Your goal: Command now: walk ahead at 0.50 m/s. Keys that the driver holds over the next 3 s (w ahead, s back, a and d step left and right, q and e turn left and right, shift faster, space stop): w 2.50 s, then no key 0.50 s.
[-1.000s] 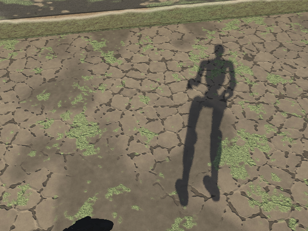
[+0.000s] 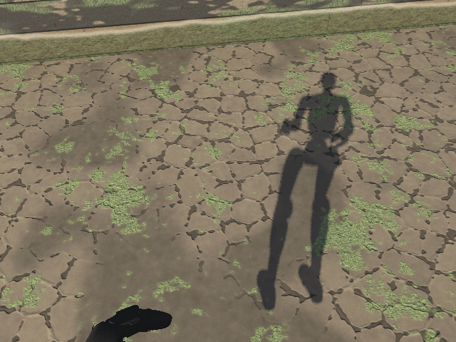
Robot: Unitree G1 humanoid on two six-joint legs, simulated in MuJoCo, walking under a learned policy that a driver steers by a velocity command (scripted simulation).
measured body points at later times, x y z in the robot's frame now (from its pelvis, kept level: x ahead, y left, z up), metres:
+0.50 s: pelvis +0.00 +0.00 +0.00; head +0.00 +0.00 +0.45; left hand +0.24 +0.17 -0.05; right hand +0.16 -0.22 -0.08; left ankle -0.01 +0.11 -0.75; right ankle +0.01 -0.12 -0.75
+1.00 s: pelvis +0.00 +0.00 +0.00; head +0.00 +0.00 +0.45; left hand +0.23 +0.17 -0.05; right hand +0.16 -0.22 -0.08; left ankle -0.01 +0.11 -0.75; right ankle +0.01 -0.12 -0.75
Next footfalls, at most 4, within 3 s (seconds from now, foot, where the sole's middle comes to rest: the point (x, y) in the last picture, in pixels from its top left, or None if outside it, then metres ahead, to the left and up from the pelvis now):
none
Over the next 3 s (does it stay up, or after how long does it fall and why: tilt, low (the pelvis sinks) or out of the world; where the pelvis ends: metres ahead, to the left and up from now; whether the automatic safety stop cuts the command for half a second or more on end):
stays up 0.01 0.00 0.00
